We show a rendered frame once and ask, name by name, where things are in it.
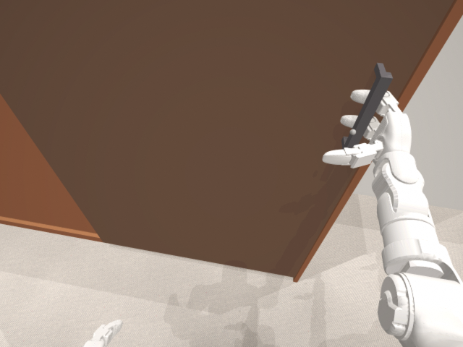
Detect wardrobe door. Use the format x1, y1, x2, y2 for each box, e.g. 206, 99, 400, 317
0, 0, 454, 278
0, 94, 96, 234

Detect right robot forearm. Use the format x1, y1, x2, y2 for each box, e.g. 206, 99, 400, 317
372, 151, 463, 286

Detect right robot upper arm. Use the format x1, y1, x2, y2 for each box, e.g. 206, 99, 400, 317
378, 272, 463, 347

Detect handle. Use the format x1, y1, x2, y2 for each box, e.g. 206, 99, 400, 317
341, 63, 393, 149

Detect left robot hand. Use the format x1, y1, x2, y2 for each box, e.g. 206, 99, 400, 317
83, 320, 123, 347

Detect right robot hand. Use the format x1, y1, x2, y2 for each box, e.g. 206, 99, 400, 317
322, 90, 412, 168

